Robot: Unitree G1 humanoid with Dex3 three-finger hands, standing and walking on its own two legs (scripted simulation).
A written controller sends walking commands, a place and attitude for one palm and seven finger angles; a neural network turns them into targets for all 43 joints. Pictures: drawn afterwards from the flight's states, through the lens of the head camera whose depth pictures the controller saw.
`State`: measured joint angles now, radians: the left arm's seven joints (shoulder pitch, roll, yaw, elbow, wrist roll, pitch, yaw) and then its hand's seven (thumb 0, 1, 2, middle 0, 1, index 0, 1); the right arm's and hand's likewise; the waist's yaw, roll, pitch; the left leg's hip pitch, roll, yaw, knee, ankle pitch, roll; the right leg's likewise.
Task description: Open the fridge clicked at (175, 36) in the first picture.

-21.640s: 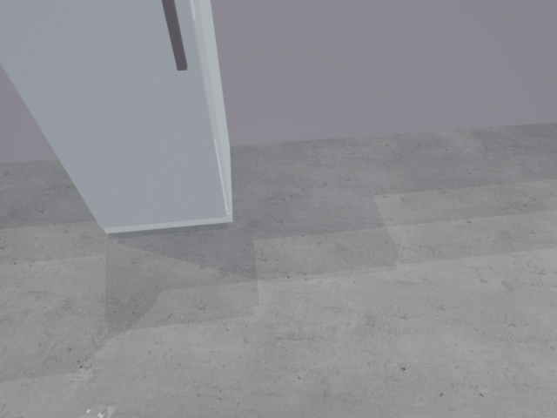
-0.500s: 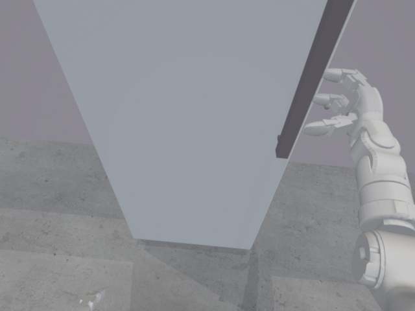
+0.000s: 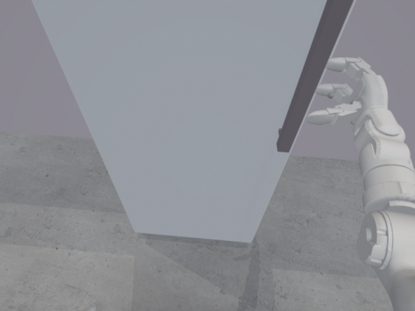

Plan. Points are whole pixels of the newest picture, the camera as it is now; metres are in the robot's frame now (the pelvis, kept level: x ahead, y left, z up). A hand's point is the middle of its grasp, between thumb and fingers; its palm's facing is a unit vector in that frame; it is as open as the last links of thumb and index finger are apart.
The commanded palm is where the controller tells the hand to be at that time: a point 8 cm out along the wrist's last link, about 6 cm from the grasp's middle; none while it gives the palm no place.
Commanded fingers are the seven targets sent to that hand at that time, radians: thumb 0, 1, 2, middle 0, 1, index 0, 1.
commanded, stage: slide the fingers in behind the handle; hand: right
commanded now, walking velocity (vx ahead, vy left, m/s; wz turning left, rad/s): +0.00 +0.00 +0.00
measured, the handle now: (304, 79) +0.51 -0.11 +0.21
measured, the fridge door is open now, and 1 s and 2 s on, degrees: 0 0 0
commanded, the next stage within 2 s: grip the handle and tug to test in 1.70 s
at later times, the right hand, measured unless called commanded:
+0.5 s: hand (324, 99) +0.45 -0.14 +0.21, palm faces -0.02 +1.00 +0.01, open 14.0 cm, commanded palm +0.43 -0.19 +0.21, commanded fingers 0.00 0.50 -0.30 0.30 1.20 0.30 1.20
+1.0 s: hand (305, 95) +0.45 -0.10 +0.21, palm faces -0.03 +1.00 +0.01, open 14.0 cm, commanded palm +0.43 -0.17 +0.21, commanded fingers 0.00 0.50 -0.30 0.30 1.20 0.30 1.20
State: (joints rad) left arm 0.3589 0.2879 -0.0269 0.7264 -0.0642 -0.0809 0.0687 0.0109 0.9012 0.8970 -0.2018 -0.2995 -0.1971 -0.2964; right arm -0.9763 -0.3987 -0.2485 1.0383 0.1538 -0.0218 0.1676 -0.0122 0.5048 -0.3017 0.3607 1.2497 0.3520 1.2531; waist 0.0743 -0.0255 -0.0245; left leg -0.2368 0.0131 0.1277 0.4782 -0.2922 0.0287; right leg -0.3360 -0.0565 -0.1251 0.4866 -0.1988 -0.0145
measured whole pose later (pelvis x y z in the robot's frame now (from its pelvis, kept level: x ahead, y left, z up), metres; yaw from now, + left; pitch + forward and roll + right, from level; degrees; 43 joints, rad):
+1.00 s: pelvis +0.00 +0.00 +0.00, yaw +1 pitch +1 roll +0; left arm 0.31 0.26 -0.03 0.70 -0.06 -0.05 0.05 0.01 0.90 0.90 -0.20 -0.30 -0.20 -0.30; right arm -0.87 -0.25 -0.20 0.82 0.16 0.06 0.07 -0.01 0.51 -0.30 0.30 1.20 0.30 1.20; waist 0.05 -0.04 -0.03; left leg -0.18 0.01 0.11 0.45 -0.28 0.03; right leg -0.27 -0.06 -0.14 0.44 -0.18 -0.01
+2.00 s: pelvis +0.01 +0.00 +0.00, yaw +1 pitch +1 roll +0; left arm 0.31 0.26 -0.02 0.70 -0.07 -0.04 0.06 0.01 0.90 0.90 -0.20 -0.30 -0.20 -0.30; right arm -0.84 -0.26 -0.20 0.78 0.16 0.08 0.07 -0.01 0.36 -0.36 0.32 1.22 0.31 1.22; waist 0.05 -0.03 -0.04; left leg -0.17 0.01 0.11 0.43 -0.28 0.03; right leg -0.26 -0.05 -0.14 0.44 -0.20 -0.01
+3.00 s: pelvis +0.00 +0.01 +0.00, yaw +2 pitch +1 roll +0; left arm 0.31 0.26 -0.03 0.69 -0.06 -0.02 0.06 0.01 0.90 0.90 -0.20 -0.30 -0.20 -0.30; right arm -0.85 -0.26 -0.22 0.81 0.16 0.07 0.07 0.00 -0.58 -0.79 0.36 1.38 0.35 1.36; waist 0.07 -0.03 -0.04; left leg -0.17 -0.01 0.10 0.43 -0.27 0.04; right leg -0.26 -0.07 -0.14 0.43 -0.18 -0.01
